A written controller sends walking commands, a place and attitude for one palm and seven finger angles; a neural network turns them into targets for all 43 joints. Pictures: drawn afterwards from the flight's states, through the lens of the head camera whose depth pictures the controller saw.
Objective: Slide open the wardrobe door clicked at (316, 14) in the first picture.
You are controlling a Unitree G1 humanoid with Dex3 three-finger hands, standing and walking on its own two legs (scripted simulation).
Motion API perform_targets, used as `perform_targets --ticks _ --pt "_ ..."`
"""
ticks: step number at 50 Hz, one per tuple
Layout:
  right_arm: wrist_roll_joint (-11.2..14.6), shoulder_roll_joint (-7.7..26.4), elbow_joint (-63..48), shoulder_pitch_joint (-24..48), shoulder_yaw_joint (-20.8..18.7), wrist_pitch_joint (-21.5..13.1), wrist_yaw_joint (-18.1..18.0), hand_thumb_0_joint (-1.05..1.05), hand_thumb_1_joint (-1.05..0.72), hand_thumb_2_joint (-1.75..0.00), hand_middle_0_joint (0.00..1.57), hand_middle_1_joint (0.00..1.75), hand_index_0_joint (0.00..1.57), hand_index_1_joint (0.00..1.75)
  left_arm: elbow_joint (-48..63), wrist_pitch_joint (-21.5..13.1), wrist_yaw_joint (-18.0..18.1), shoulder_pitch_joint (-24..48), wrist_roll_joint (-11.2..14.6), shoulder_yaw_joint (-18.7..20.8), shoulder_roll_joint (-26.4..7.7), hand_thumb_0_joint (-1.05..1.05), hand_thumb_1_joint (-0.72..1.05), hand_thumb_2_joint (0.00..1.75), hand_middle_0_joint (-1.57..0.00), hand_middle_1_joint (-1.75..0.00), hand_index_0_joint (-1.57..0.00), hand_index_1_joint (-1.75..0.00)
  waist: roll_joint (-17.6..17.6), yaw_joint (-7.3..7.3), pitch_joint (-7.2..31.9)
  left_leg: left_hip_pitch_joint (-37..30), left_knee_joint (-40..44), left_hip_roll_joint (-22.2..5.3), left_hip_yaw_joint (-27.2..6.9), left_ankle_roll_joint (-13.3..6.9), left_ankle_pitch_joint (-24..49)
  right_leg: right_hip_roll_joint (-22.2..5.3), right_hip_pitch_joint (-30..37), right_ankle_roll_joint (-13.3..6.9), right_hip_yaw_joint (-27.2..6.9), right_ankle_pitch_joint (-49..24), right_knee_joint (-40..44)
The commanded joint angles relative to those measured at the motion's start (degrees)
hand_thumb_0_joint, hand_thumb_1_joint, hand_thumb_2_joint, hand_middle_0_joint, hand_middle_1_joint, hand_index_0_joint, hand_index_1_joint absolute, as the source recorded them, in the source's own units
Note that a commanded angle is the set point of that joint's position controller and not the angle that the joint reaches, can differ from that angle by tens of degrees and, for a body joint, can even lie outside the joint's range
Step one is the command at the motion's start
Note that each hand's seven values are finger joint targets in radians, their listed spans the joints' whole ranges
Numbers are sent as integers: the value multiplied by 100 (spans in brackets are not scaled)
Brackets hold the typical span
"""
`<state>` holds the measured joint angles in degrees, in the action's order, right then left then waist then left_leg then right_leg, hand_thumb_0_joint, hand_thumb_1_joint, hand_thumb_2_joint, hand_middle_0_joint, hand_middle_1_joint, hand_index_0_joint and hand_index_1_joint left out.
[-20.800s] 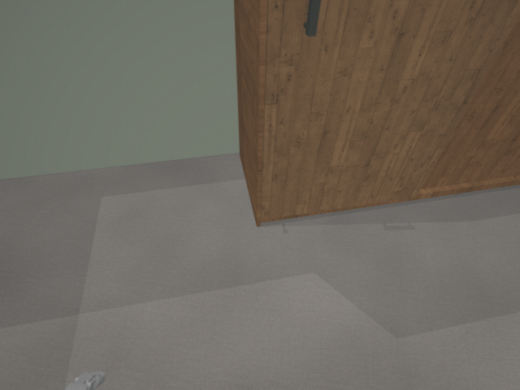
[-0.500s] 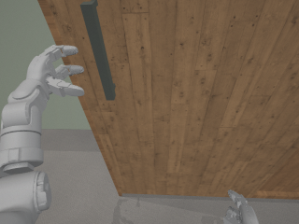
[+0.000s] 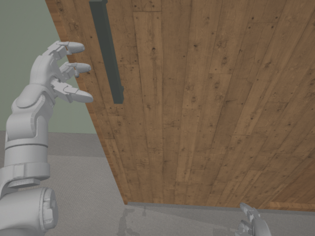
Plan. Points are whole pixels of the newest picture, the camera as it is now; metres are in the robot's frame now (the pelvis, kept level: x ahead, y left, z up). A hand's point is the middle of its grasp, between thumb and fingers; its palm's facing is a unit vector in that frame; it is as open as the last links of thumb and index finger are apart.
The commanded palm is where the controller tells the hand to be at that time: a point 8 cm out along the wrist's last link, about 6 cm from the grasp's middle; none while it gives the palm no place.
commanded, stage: move the hooked fingers beside the handle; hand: left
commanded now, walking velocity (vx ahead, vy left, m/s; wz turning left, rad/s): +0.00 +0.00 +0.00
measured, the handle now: (112, 56) +0.45 +0.14 +0.26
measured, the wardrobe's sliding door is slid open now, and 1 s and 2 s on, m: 0.00 0.00 0.00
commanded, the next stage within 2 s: feel for the door with the fingertips in 0.08 s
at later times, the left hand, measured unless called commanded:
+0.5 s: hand (89, 73) +0.39 +0.18 +0.25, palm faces +0.01 -1.00 -0.02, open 14.0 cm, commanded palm +0.35 +0.23 +0.25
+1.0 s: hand (94, 69) +0.41 +0.17 +0.25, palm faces +0.02 -1.00 -0.01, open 14.0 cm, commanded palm +0.38 +0.22 +0.25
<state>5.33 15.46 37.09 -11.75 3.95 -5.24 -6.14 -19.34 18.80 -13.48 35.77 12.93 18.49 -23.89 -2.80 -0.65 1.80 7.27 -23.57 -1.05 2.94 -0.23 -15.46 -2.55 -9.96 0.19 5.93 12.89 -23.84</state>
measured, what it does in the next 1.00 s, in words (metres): stands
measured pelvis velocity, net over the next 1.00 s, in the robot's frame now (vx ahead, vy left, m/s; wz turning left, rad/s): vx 0.00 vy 0.00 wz -0.01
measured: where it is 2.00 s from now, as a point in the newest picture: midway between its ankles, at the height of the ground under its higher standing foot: outside the picture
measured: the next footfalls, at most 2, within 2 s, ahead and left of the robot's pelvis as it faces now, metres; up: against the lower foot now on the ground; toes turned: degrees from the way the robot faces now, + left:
none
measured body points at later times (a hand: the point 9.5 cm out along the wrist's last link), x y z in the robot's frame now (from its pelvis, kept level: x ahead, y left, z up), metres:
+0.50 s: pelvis +0.00 +0.00 +0.00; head -0.02 -0.03 +0.45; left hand +0.38 +0.23 +0.26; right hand +0.18 -0.24 -0.09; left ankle -0.03 +0.11 -0.74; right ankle +0.00 -0.12 -0.74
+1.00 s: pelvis +0.00 +0.00 +0.00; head -0.02 -0.03 +0.45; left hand +0.40 +0.23 +0.26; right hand +0.16 -0.25 -0.10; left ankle -0.03 +0.11 -0.74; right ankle +0.00 -0.12 -0.74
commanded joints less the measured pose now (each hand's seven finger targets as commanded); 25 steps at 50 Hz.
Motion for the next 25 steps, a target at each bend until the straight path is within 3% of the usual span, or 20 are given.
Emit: perform_targets --ticks 1,3,4,5,6,10,12,15,18,19,20,21,25 --pt "11 675 -797 655 -211 -295 -38 0 -90 -90 20 30 20 30 651 -287 102 2869 18 419 -1631 0 -50 30 -30 -120 -30 -120 -121 45 1353 -426 206 22 -351 -136 1717 117 345 -209 -257 -1552 211" --pt "43 717 -768 599 -231 -233 -30 0 -90 -90 20 30 20 30 69 -4 53 2480 -9 381 -1573 0 -50 30 -30 -120 -30 -120 94 26 1075 -159 228 11 -325 -140 1557 112 263 -198 -232 -1476 211" --pt "54 746 -781 576 -244 -211 -12 0 -90 -90 20 30 20 30 -49 82 16 2450 -11 268 -1469 0 -50 30 -30 -120 -30 -120 121 43 1066 -101 232 17 -325 -139 1512 99 235 -192 -239 -1467 208" --pt "53 784 -813 540 -282 -173 12 0 -90 -90 20 30 20 30 -192 125 7 2095 -19 500 -1681 0 -50 30 -30 -120 -30 -120 319 -46 1105 -71 228 2 -337 -139 1600 105 346 -201 -228 -1526 197" --pt "62 763 -904 592 -268 -143 26 0 -90 -90 20 30 20 30 7 125 -49 2053 -20 366 -1551 0 -50 30 -30 -120 -30 -120 247 -45 1253 -110 227 5 -287 -154 1675 92 399 -186 -246 -1633 167" --pt "30 697 -1129 701 -302 -161 58 0 -90 -90 20 30 20 30 1145 -247 -109 2244 92 432 -1611 0 -50 30 -30 -120 -30 -120 332 -57 1797 -444 106 -10 -301 -187 2129 94 671 -186 -265 -2104 52" --pt "10 633 -1165 723 -290 -236 63 0 -90 -90 20 30 20 30 1818 -478 -81 2587 156 405 -1493 0 -50 30 -30 -120 -30 -120 49 -25 2078 -718 57 2 -323 -186 2362 113 701 -202 -278 -2236 13" --pt "-3 629 -1050 753 -279 -285 32 0 -90 -90 20 30 20 30 2065 -547 29 2822 192 300 -1365 0 -50 30 -30 -120 -30 -120 -76 31 1886 -841 58 -14 -328 -163 2289 139 517 -189 -253 -2058 84" --pt "21 590 -927 809 -245 -310 17 0 -90 -90 20 30 20 30 1787 -275 209 2837 118 53 -996 0 -50 30 -30 -120 -30 -120 -406 47 1416 -648 140 12 -338 -123 1910 146 255 -214 -228 -1637 144" --pt "14 598 -878 811 -234 -314 22 0 -90 -90 20 30 20 30 1650 -156 265 2858 103 -70 -839 0 -50 30 -30 -120 -30 -120 -374 68 1325 -586 159 23 -354 -116 1795 143 200 -214 -216 -1543 154" --pt "14 633 -845 816 -268 -286 26 0 -90 -90 20 30 20 30 1518 -52 343 2609 56 138 -1064 0 -50 30 -30 -120 -30 -120 -225 -7 1302 -559 177 0 -343 -122 1771 143 267 -217 -221 -1484 196" --pt "6 626 -885 838 -247 -265 30 0 -90 -90 20 30 20 30 1536 46 380 2513 48 99 -974 0 -50 30 -30 -120 -30 -120 -99 -32 1365 -475 190 19 -336 -139 1829 138 362 -212 -215 -1583 157" --pt "-11 638 -928 897 -257 -136 83 0 -90 -90 20 30 20 30 1424 264 449 1908 78 364 -1123 0 -50 30 -30 -120 -30 -120 399 -151 1557 -350 156 18 -300 -149 2023 124 679 -187 -214 -1955 72"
